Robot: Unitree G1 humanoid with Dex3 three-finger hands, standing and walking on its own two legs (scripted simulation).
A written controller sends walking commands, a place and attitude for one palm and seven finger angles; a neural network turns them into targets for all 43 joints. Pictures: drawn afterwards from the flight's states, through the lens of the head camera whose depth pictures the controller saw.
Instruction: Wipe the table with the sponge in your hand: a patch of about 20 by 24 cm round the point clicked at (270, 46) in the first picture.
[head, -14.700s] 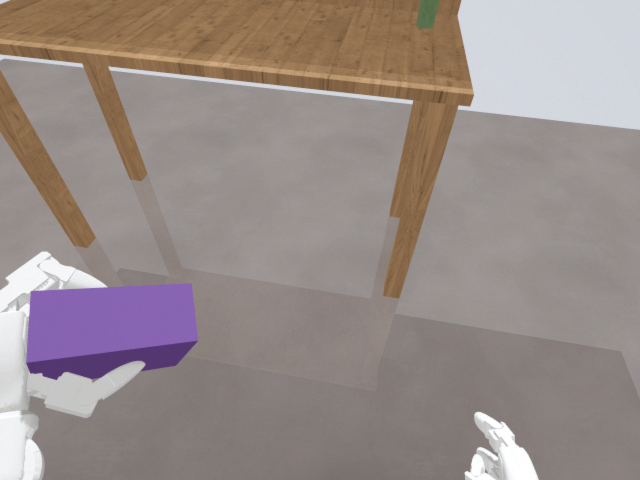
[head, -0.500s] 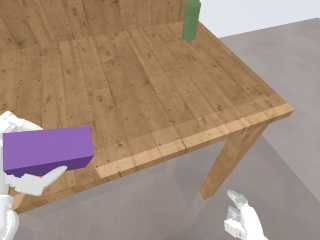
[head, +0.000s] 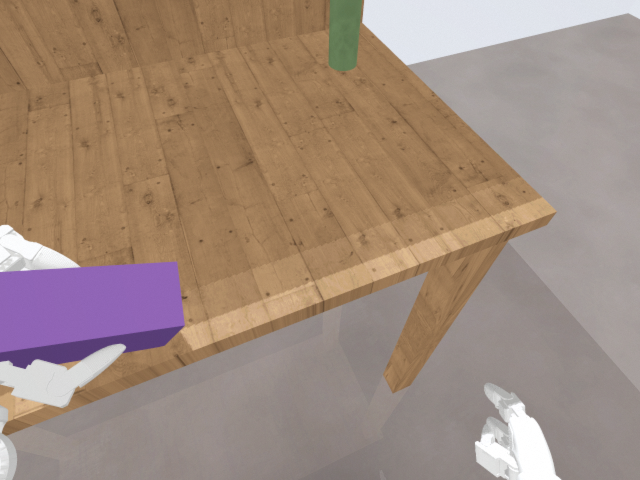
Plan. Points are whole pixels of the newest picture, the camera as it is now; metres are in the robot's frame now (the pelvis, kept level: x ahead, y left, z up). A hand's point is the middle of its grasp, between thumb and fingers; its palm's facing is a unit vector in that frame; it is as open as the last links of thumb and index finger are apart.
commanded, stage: shuffle to correct the standing spot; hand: left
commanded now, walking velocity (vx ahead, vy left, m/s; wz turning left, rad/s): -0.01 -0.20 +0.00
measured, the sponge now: (121, 313) +0.24 +0.20 +0.15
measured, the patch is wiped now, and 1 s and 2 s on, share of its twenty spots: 0.00 0.00 0.00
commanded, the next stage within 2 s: none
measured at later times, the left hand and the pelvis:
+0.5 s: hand (61, 336) +0.21 +0.23 +0.17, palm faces +0.34 -0.85 -0.41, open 9.9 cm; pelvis -0.02 -0.01 +0.00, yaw -1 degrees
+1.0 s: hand (62, 335) +0.21 +0.23 +0.17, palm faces +0.34 -0.85 -0.40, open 9.9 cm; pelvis -0.01 +0.00 +0.00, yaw -1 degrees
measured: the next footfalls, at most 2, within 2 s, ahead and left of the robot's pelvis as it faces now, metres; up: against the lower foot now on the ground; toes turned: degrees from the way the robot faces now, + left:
none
